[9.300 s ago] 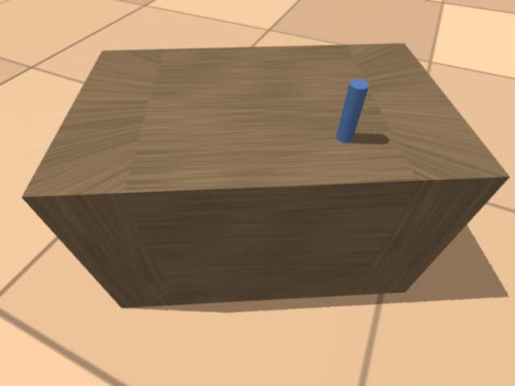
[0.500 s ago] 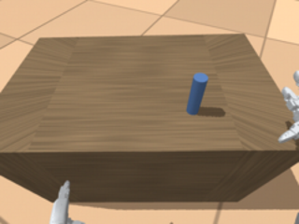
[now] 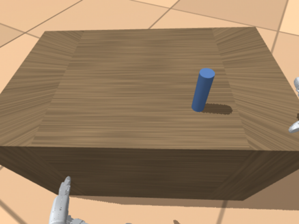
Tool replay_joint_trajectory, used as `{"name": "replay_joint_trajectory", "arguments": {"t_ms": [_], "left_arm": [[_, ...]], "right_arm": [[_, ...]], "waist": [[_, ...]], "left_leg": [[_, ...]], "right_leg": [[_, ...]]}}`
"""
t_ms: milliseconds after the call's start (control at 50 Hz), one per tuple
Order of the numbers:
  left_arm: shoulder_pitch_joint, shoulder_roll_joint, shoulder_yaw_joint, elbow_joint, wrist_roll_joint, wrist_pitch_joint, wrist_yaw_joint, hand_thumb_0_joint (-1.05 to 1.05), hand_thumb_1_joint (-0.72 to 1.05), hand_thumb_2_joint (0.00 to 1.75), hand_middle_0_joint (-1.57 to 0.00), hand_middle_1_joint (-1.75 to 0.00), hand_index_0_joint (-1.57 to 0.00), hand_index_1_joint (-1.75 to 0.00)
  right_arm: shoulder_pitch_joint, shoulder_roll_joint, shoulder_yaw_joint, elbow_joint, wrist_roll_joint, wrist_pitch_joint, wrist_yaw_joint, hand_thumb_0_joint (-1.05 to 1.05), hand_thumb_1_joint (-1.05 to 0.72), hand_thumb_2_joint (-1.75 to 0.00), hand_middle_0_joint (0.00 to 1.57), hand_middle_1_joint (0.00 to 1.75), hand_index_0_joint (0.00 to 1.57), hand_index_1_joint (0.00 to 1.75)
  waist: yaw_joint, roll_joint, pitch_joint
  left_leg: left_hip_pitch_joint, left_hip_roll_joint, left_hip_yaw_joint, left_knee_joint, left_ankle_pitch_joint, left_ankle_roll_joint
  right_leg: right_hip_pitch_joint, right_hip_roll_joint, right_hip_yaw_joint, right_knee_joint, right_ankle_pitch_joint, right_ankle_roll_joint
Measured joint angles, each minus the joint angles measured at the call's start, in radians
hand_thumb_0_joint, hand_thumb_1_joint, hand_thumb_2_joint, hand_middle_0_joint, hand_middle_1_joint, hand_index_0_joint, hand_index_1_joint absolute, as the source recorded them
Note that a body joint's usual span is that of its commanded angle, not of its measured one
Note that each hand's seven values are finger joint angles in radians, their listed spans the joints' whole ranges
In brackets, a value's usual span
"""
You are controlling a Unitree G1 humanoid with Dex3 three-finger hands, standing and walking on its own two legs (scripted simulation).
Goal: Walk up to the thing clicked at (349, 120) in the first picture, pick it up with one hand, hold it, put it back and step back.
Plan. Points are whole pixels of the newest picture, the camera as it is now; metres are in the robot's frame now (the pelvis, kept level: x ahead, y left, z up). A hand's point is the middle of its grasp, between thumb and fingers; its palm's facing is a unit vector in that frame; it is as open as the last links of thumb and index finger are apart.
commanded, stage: go down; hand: right
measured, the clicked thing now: (201, 91) +0.51 -0.12 +0.03
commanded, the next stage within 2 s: approach in 0.84 s
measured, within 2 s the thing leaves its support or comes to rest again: neither
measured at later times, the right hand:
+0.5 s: hand (298, 100) +0.40 -0.32 +0.13, palm faces +0.06 +1.00 +0.00, open 17.6 cm
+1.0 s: hand (298, 100) +0.40 -0.32 +0.13, palm faces +0.05 +1.00 +0.00, open 17.7 cm
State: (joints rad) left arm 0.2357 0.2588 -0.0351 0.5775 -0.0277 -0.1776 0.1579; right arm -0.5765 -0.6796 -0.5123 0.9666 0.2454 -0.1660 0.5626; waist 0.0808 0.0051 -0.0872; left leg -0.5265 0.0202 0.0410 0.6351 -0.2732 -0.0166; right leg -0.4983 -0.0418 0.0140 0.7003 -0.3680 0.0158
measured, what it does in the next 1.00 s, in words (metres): stands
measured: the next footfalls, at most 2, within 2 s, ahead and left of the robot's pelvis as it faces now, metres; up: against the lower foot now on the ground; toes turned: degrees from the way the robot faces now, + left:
none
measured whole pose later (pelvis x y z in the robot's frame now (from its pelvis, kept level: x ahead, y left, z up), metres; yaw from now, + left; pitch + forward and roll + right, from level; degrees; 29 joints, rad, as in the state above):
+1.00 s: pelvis -0.01 +0.00 -0.01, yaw +0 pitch +11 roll +2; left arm 0.28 0.27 -0.04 0.50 -0.03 -0.18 0.14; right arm -0.61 -0.71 -0.53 0.98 0.22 -0.15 0.56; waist 0.09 0.00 -0.11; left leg -0.60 0.02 0.04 0.72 -0.30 -0.02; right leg -0.58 -0.04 0.02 0.79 -0.40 0.02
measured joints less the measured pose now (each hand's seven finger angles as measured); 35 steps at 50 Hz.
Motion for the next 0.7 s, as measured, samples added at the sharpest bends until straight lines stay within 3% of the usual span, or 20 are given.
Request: {"name": "replay_joint_trajectory", "arguments": {"t_ms": [220, 540, 700], "left_arm": [[0.011, 0.002, -0.007, -0.032, 0.002, 0.001, -0.012, -0.01, -0.54, 0.05, -0.05, -0.05, -0.06, -0.06], [0.03, 0.006, -0.004, -0.069, -0.003, 0.008, -0.023, -0.01, -0.54, 0.05, -0.05, -0.05, -0.06, -0.06], [0.031, 0.004, -0.006, -0.067, 0.001, 0.002, -0.023, -0.01, -0.54, 0.05, -0.05, -0.05, -0.06, -0.05]], "right_arm": [[-0.052, -0.04, -0.007, 0.051, -0.019, 0.006, 0.004, -0.01, 0.55, -0.03, 0.06, 0.04, 0.05, 0.04], [-0.029, -0.026, -0.018, 0.028, -0.019, 0.009, -0.002, -0.01, 0.57, -0.03, 0.06, 0.04, 0.05, 0.05], [-0.041, -0.033, -0.004, 0.031, -0.019, 0.012, 0.0, -0.01, 0.58, -0.03, 0.06, 0.04, 0.05, 0.05]], "waist": [[0.014, 0.001, -0.011], [0.012, 0.0, -0.016], [0.013, 0.001, -0.02]], "left_leg": [[-0.041, -0.001, 0.001, 0.03, -0.01, -0.001], [-0.062, 0.0, -0.003, 0.06, -0.021, -0.002], [-0.073, 0.0, 0.002, 0.072, -0.025, -0.001]], "right_leg": [[-0.044, -0.001, 0.002, 0.036, -0.013, -0.001], [-0.062, 0.0, 0.001, 0.065, -0.025, -0.003], [-0.077, -0.001, 0.006, 0.08, -0.029, -0.001]]}}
